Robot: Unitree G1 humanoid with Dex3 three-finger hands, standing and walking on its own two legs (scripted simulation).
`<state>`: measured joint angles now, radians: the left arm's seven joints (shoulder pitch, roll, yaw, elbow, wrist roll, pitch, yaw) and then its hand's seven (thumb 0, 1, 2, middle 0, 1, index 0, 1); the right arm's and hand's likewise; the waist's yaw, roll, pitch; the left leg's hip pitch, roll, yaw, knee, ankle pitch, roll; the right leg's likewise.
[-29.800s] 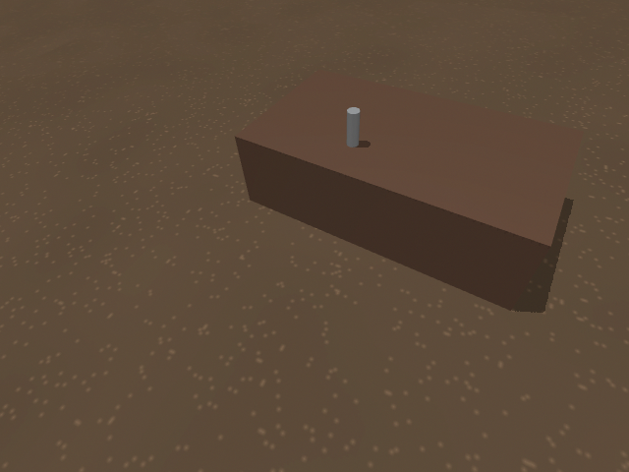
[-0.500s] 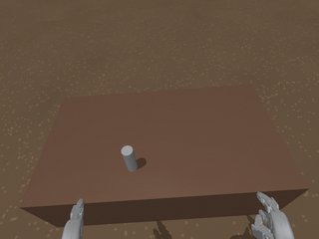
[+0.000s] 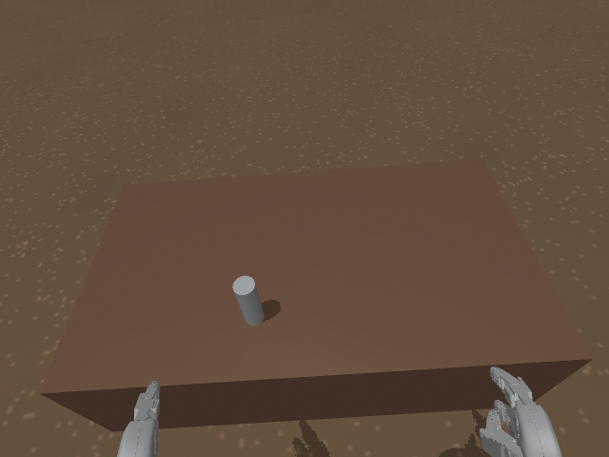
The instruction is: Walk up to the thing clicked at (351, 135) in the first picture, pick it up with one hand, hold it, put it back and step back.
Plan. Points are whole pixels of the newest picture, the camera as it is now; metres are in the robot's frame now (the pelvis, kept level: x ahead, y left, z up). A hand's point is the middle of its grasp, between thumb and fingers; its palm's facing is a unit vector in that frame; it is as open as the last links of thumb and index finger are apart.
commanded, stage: stand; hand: left
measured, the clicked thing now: (249, 301) +0.51 +0.17 -0.29
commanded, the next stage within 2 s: none
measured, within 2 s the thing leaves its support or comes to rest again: neither
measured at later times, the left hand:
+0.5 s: hand out of the picture +0.12 +0.25 -0.11, palm faces -0.02 -0.93 -0.36, open 10.6 cm
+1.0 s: hand out of the picture +0.05 +0.26 -0.10, palm faces +0.01 -0.94 -0.35, open 7.4 cm
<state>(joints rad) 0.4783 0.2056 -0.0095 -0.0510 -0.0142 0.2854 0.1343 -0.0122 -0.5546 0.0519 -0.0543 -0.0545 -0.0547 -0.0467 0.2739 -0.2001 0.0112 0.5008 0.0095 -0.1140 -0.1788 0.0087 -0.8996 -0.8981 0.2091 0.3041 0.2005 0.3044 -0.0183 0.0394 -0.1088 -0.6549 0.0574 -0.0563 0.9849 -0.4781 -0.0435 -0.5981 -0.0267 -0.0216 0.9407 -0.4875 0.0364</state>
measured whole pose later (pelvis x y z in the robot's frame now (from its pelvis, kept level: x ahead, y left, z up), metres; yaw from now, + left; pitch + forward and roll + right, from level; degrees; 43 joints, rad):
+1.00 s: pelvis +0.00 +0.01 +0.06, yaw +1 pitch -4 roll +0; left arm 0.17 0.32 0.00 1.09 0.02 0.00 0.02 0.00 0.90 0.90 -0.21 -0.30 -0.20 -0.30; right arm 0.16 -0.31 -0.02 1.08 -0.02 0.00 -0.01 0.00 -0.90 -0.89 0.21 0.30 0.20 0.30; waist 0.01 0.01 0.05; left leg -0.16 0.02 -0.03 0.46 -0.24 -0.02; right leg -0.12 -0.07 -0.02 0.44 -0.26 0.05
